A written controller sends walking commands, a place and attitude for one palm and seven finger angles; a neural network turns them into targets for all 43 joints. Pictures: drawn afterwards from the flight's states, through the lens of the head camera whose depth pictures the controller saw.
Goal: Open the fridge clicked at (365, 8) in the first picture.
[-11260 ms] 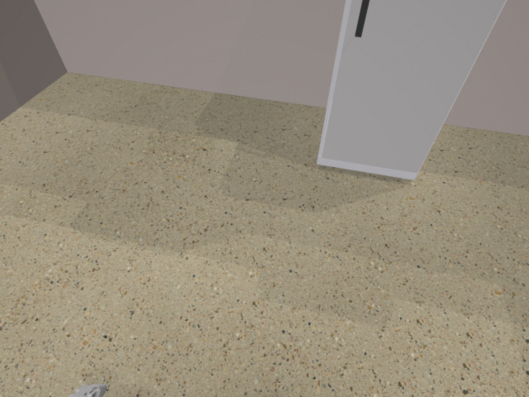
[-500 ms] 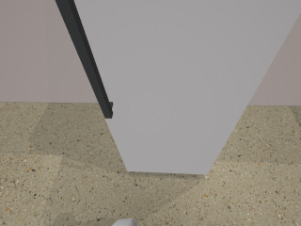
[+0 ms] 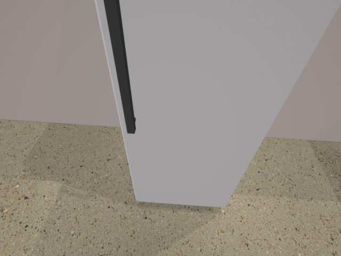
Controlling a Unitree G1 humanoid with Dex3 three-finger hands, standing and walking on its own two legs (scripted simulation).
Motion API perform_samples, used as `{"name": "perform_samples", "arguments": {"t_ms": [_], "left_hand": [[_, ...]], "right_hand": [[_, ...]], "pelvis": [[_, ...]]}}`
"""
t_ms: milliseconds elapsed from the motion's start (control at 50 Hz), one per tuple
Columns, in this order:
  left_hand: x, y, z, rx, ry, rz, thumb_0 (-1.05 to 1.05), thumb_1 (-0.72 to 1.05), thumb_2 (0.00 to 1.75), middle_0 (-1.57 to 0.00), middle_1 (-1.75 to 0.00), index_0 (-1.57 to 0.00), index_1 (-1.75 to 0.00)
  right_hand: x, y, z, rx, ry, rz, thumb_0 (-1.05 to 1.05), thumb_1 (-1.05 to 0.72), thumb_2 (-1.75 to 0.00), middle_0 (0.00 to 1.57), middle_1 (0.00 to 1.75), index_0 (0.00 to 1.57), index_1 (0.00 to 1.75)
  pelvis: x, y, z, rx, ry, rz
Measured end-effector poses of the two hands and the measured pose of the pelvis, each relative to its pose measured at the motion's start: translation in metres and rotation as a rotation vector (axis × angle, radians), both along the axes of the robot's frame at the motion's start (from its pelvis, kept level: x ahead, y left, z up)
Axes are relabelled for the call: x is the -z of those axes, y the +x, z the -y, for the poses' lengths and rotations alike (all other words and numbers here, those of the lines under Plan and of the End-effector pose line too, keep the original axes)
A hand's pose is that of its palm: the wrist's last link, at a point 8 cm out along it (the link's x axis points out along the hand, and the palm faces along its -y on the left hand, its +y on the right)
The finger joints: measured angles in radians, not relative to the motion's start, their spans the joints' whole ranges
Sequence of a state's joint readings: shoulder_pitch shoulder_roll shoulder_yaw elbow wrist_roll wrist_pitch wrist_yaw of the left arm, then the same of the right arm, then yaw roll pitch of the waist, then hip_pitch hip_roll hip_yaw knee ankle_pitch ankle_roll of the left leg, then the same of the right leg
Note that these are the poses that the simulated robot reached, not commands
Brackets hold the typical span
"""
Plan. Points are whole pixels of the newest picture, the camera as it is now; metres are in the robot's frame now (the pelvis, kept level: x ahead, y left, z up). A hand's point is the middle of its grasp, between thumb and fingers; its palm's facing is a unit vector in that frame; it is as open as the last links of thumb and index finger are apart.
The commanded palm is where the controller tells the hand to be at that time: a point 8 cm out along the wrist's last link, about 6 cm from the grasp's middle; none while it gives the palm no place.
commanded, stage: come to a stop and stand still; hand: left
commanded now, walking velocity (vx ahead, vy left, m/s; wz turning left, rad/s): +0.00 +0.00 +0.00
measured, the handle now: (125, 74) +0.50 +0.16 +0.18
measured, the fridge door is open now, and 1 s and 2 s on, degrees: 0 0 0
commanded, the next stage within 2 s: look again from close up in 0.44 s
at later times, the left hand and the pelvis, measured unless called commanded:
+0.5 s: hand out of the picture -0.01 +0.17 -0.18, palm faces +0.00 -0.99 -0.17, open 7.4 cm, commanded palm none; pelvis +0.00 +0.01 -0.01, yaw -1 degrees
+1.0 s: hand out of the picture +0.01 +0.19 -0.17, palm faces +0.01 -0.98 -0.22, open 7.4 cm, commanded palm none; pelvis -0.01 +0.01 +0.00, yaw +0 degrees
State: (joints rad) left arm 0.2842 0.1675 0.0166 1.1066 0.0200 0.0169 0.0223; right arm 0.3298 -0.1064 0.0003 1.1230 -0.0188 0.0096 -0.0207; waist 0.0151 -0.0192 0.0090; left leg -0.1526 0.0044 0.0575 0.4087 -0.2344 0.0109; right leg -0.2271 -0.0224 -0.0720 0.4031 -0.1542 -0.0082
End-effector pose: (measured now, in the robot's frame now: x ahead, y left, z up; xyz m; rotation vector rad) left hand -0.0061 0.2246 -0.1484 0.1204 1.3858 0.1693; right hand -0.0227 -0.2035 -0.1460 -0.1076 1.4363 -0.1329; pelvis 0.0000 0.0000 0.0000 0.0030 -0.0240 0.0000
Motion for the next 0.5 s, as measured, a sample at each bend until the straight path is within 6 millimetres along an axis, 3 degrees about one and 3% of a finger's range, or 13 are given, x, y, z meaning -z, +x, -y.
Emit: {"name": "perform_samples", "arguments": {"t_ms": [120,240,400,500], "left_hand": [[0.000,-0.028,0.003,-0.010,-0.012,-0.076,0.01,0.91,0.90,-0.20,-0.29,-0.19,-0.30],[0.001,-0.040,0.009,-0.014,-0.030,-0.114,0.01,0.90,0.90,-0.20,-0.29,-0.19,-0.30],[0.002,-0.025,0.013,0.000,-0.041,-0.090,0.01,0.90,0.90,-0.20,-0.29,-0.19,-0.30],[0.005,-0.010,0.008,0.044,-0.016,-0.042,0.01,0.90,0.90,-0.20,-0.29,-0.20,-0.30]], "right_hand": [[0.002,-0.014,-0.009,0.018,0.011,-0.025,0.00,-0.91,-0.90,0.20,0.30,0.20,0.30],[0.002,-0.018,-0.013,0.029,0.009,-0.039,0.00,-0.91,-0.90,0.20,0.30,0.20,0.30],[0.002,-0.008,-0.013,0.031,0.003,-0.019,0.00,-0.91,-0.90,0.20,0.30,0.20,0.30],[0.007,0.009,-0.009,0.018,-0.003,0.044,0.00,-0.91,-0.90,0.20,0.30,0.20,0.30]], "pelvis": [[0.000,-0.001,-0.005,0.009,0.001,-0.008],[0.001,0.000,-0.009,0.015,0.002,-0.011],[0.001,0.004,-0.010,0.019,0.004,-0.010],[0.006,0.001,-0.012,0.017,-0.003,-0.006]]}}
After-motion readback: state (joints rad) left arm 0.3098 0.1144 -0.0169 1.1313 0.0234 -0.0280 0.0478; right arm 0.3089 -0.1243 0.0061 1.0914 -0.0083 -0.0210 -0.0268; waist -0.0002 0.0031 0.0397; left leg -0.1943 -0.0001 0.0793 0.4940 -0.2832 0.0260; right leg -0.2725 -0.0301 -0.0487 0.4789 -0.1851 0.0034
